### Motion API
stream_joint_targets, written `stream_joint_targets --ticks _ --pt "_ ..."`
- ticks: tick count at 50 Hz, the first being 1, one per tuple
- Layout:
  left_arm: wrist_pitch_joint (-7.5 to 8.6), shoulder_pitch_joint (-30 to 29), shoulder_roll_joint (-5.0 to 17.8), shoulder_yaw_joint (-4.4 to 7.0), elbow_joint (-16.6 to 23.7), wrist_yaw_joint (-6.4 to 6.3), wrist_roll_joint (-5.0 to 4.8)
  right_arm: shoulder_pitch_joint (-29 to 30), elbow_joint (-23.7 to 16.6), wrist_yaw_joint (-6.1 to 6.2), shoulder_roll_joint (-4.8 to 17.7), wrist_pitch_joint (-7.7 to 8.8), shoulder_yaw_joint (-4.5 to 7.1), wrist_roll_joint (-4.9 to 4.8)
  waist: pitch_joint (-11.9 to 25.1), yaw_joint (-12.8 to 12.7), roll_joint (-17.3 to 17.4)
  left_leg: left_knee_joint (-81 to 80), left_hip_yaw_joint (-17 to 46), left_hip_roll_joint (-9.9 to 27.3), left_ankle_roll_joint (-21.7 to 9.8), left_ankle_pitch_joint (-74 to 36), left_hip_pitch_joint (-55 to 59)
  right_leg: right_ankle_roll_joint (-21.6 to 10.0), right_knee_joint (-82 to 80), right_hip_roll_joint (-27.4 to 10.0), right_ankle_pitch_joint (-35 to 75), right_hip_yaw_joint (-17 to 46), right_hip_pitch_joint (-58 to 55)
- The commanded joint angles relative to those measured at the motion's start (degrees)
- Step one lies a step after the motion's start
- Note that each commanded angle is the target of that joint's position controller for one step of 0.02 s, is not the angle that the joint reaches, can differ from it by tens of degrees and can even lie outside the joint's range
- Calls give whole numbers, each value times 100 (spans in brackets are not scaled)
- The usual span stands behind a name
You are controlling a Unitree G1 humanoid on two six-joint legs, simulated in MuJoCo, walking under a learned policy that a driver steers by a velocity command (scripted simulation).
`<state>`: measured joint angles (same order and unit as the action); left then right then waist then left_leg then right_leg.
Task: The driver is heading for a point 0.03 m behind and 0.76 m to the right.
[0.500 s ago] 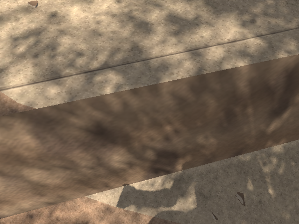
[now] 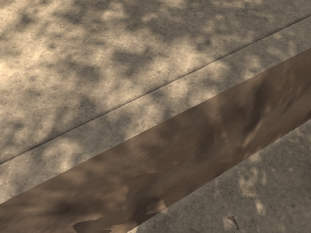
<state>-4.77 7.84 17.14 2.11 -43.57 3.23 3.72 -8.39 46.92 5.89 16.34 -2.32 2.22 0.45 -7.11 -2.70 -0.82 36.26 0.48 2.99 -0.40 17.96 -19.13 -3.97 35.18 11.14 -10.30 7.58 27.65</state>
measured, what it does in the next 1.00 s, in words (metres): steps to the right, turning right: right foot, then left foot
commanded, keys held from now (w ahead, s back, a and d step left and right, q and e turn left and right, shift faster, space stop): w+shift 0.06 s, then shift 0.14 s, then e+shift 0.52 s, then w+e+shift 0.28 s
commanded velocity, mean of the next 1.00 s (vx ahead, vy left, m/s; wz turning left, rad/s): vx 0.16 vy -0.11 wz -0.64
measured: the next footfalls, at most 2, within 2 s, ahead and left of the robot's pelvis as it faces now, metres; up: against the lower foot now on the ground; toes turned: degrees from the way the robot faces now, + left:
right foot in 0.32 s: +0.07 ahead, -0.21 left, +0.00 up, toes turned +0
left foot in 0.62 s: +0.09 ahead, +0.02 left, +0.00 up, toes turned -23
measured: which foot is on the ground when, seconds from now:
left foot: down 0.00-0.30, up 0.32-0.60, down 0.62-1.00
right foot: up 0.00-0.30, down 0.32-0.62, up 0.64-1.00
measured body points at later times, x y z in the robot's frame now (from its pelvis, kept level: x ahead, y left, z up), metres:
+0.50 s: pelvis +0.01 -0.07 +0.02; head +0.05 -0.10 +0.46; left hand +0.17 +0.20 -0.09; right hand +0.05 -0.36 -0.12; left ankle +0.03 +0.06 -0.67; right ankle +0.03 -0.20 -0.72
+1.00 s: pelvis +0.02 -0.12 +0.03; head +0.04 -0.10 +0.48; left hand +0.30 +0.01 -0.09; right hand -0.18 -0.37 -0.07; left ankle +0.06 +0.03 -0.72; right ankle -0.06 -0.28 -0.63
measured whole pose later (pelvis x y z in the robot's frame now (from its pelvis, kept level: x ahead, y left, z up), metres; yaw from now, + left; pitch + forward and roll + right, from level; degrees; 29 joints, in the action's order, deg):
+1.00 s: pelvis +0.02 -0.12 +0.03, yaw -39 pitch -2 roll -2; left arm -5.1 8.6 20.1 4.7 -44.8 8.5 2.2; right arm -21.5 51.0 3.4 19.8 1.5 5.3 1.1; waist -2.3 1.1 -1.7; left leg 17.4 -14.1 9.6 3.8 14.6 0.0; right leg 1.0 60.6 -4.0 -13.4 1.9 31.3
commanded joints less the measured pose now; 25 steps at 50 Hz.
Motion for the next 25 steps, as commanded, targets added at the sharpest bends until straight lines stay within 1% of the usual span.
stream_joint_targets --ticks 1,2,3,4,5,6,7,8,10,11,12,13,14,15,16,17,18,19,20,21,22,23,25 --pt "43 -914 743 168 769 152 179 -1297 385 254 1888 8 599 261 464 765 998 -3282 3698 3354 -1581 1886 447 270 3125 -373 -1236 771 1588" --pt "38 -539 865 250 678 177 181 -781 445 228 1728 19 571 112 130 217 690 -3007 2974 2928 -1302 1417 16 214 3733 -423 -836 924 1359" --pt "26 17 842 267 412 212 199 -453 464 114 1547 29 557 -35 110 -77 473 -2624 2113 2312 -951 651 102 231 4182 -406 -657 848 1183" --pt "24 538 750 259 93 215 168 -168 372 -17 1376 70 519 -43 251 -178 543 -2197 1315 1662 -743 -273 278 318 4641 -309 -533 620 939" --pt "44 659 686 242 -65 217 117 -112 316 -106 1174 115 464 -22 354 -78 623 -1947 777 1359 -740 -1005 335 405 4837 -243 -493 428 779" --pt "74 489 608 219 -80 178 38 -189 335 -185 1035 168 419 9 388 94 711 -1838 477 1221 -764 -1450 441 485 4656 -228 -530 302 710" --pt "97 242 533 185 -39 121 -19 -350 404 -241 981 215 393 44 325 281 853 -1788 344 1161 -780 -1649 605 576 4100 -273 -605 218 736" --pt "94 51 407 128 -3 63 -66 -590 505 -271 1016 237 392 64 265 439 1042 -1780 278 1128 -736 -1769 819 664 3377 -366 -734 99 745" --pt "84 -170 305 48 22 -29 -158 -762 560 -286 1230 262 423 100 330 627 1538 -1750 286 1181 -661 -2207 1059 772 1811 -625 -1123 -255 261" --pt "77 -174 335 40 30 -55 -231 -698 535 -309 1428 248 482 114 448 631 1881 -1712 191 1270 -613 -2450 1093 746 1109 -795 -1369 -471 -198" --pt "80 -90 430 69 6 -75 -353 -580 494 -346 1564 179 558 98 629 630 2260 -1707 91 1248 -535 -2567 1064 724 574 -851 -1435 -737 -776" --pt "283 143 520 129 -12 -161 -365 -688 622 -421 1127 75 388 -47 848 382 2642 -1279 -366 667 -371 -2385 1197 705 -353 -916 -1164 -795 -1490" --pt "383 471 621 188 -277 -254 -289 -646 563 -441 993 54 363 -87 806 249 2055 -708 -645 515 -246 -2222 964 742 -1177 -663 -296 -1139 -1969" --pt "450 661 794 222 -372 -317 -226 -901 528 -452 938 81 358 60 750 156 985 310 -876 383 -149 -1280 304 814 -1667 -825 219 -641 -2443" --pt "489 718 1328 266 -199 -340 -253 -1047 250 -520 635 33 289 271 671 325 -821 1810 -908 -93 88 1801 -1238 558 -1666 -2382 1787 1525 -2806" --pt "502 1002 2108 402 -181 -298 -291 -862 7 -446 504 -49 208 98 1091 234 -1675 2266 -117 -238 82 1992 -1118 -288 -1430 -3109 3948 2339 -2164" --pt "477 970 1954 459 -239 -291 -311 -649 -108 -348 706 -59 208 -60 1270 106 -1499 2671 196 -149 88 1654 -1031 -770 -1430 -3001 3503 2159 -2123" --pt "428 560 1642 409 -161 -301 -293 -319 -152 -284 888 -22 224 -104 860 156 -1421 2565 269 -104 68 1187 -1150 -697 -1635 -2619 2169 2027 -1749" --pt "364 25 1337 366 -87 -332 -292 -325 -55 -277 1018 23 264 -126 629 363 -1337 2312 282 -42 92 741 -938 -421 -1647 -2102 1362 1589 -1560" --pt "332 -161 1119 315 -13 -359 -315 -417 22 -320 1034 50 269 -96 703 446 -1485 2198 200 -124 84 571 -721 -371 -1553 -1850 1417 1381 -1487" --pt "296 -100 982 281 -2 -380 -303 -388 -1 -343 995 62 261 -69 782 443 -1456 2037 184 -210 102 574 -574 -419 -1502 -1823 1700 1365 -1492" --pt "282 -17 965 290 -19 -390 -316 -306 -44 -352 883 79 224 -64 836 417 -1325 1788 192 -297 109 604 -502 -487 -1452 -1848 1820 1454 -1535" --pt "267 116 1064 356 -38 -398 -312 -153 -130 -338 702 130 159 -64 918 330 -1147 1176 244 -419 110 666 -405 -593 -1374 -1950 1878 1827 -1690"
